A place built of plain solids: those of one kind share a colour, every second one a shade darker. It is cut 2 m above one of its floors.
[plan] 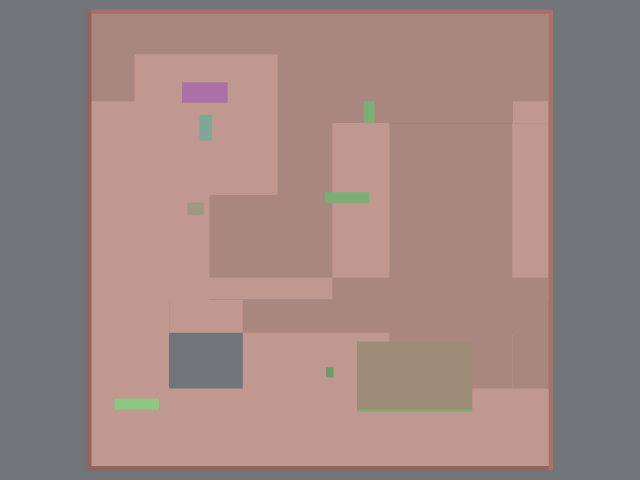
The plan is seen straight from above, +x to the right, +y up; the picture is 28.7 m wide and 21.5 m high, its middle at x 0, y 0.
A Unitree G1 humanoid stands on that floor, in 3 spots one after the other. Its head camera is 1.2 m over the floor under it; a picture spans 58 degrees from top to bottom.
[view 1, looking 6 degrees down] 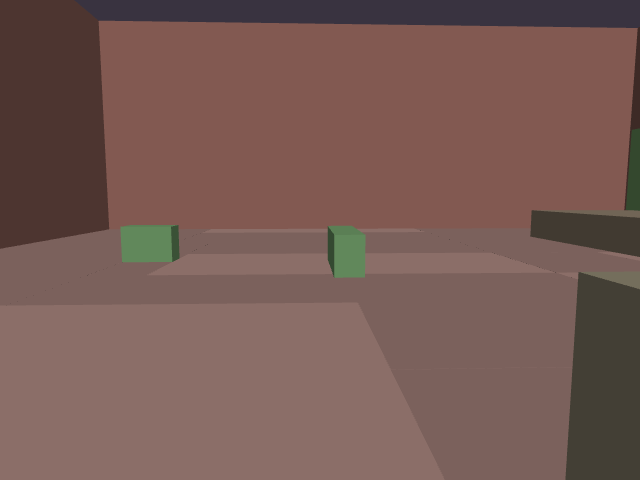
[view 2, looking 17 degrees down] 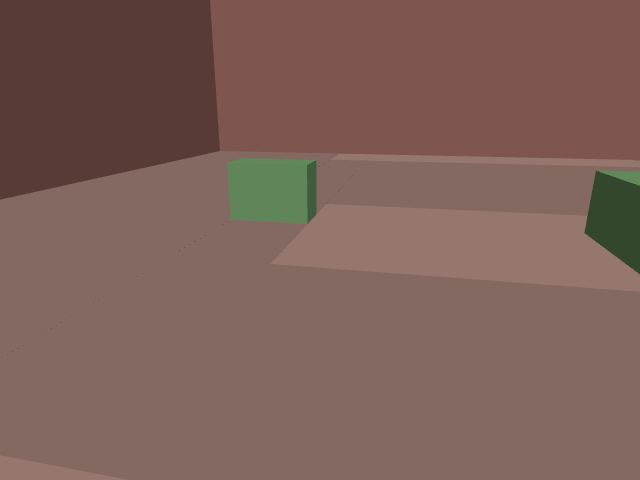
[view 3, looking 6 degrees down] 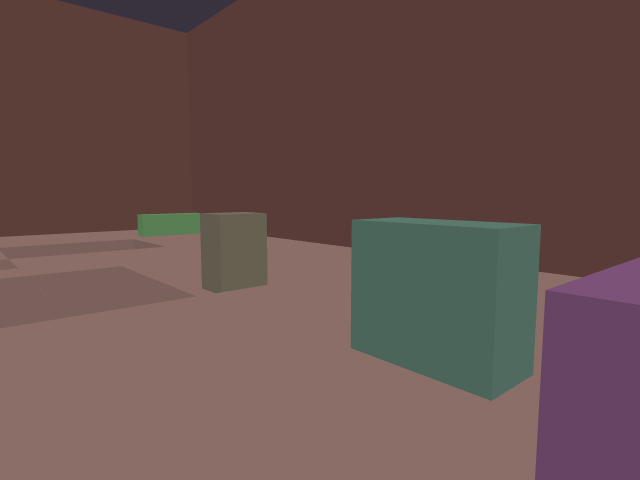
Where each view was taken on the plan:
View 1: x -6.63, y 2.61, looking -2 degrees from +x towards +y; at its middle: floor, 12.75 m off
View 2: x -2.91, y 4.05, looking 12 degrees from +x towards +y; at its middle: floor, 4.56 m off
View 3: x -2.50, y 6.77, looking -131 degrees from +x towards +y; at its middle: wall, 11.86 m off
